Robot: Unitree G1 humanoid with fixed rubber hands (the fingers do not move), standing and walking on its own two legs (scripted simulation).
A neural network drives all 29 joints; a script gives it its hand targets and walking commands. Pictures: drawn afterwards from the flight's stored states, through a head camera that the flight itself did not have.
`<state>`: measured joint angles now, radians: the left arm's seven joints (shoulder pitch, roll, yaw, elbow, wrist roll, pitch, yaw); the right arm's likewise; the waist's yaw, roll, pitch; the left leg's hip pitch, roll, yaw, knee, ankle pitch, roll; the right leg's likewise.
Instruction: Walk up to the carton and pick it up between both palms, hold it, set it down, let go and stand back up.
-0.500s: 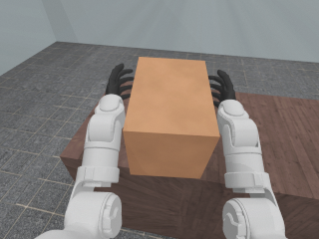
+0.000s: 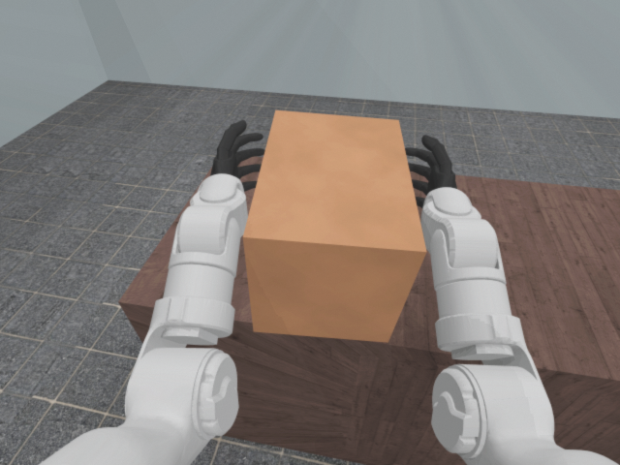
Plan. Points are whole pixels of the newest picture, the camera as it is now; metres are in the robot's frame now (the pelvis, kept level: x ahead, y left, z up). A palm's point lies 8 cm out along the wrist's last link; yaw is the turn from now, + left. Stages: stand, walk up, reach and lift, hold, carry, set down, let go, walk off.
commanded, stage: hold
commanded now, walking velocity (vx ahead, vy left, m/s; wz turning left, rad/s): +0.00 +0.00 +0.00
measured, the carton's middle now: (329, 221) +0.39 +0.00 +0.15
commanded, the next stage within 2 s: none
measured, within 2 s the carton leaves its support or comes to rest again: neither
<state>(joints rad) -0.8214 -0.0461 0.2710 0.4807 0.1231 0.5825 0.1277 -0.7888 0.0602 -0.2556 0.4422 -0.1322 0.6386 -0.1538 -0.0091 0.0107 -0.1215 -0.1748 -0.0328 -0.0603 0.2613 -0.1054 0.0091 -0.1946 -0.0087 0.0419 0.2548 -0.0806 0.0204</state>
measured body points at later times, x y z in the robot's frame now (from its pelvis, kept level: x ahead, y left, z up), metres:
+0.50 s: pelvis -0.01 +0.00 +0.00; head -0.03 +0.00 +0.45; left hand +0.39 +0.14 +0.21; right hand +0.39 -0.12 +0.20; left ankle +0.02 +0.11 -0.75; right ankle +0.03 -0.13 -0.75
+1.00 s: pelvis +0.01 -0.01 +0.00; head -0.03 -0.01 +0.45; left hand +0.39 +0.13 +0.19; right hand +0.39 -0.13 +0.18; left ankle +0.02 +0.11 -0.75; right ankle +0.03 -0.13 -0.75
